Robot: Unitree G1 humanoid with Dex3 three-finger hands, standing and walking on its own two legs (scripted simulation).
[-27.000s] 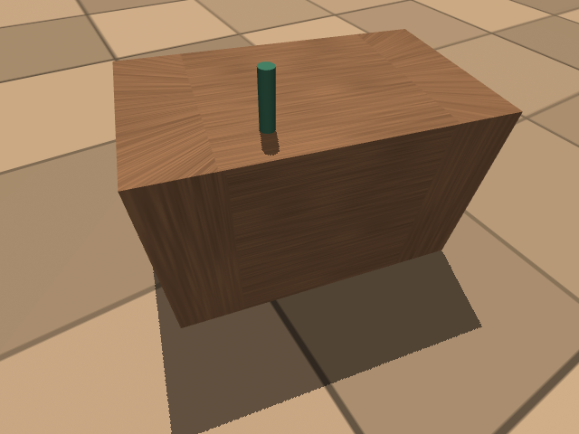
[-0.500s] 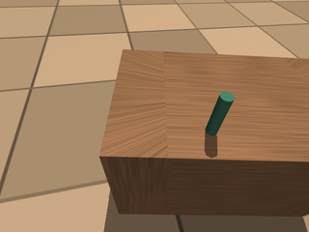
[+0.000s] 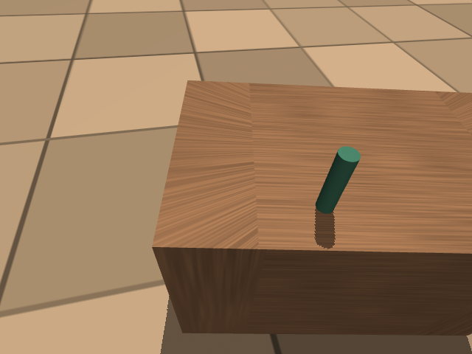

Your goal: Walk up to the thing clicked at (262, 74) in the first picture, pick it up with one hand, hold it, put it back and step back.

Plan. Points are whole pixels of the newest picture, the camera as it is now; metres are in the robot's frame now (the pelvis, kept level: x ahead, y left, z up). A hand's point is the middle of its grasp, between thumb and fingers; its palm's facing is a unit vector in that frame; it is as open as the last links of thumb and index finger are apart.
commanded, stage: home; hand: right
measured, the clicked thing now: (335, 182) +0.46 -0.22 +0.01
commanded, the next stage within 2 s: stand in 0.20 s
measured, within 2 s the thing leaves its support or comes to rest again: neither
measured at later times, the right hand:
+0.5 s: hand out of the picture +0.06 -0.26 -0.16, palm faces -0.05 +0.93 -0.36, open 15.4 cm
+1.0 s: hand out of the picture +0.07 -0.25 -0.16, palm faces -0.05 +0.94 -0.35, open 7.5 cm
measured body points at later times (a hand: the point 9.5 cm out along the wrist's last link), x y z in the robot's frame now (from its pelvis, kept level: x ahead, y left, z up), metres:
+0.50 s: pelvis -0.01 +0.00 +0.00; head +0.00 +0.00 +0.45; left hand +0.05 +0.30 -0.14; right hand +0.06 -0.31 -0.13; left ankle +0.01 +0.13 -0.75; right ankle -0.03 -0.14 -0.75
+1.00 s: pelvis -0.01 +0.00 +0.00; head +0.00 +0.00 +0.45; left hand +0.06 +0.30 -0.14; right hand +0.07 -0.30 -0.13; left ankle +0.01 +0.13 -0.75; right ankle -0.03 -0.14 -0.75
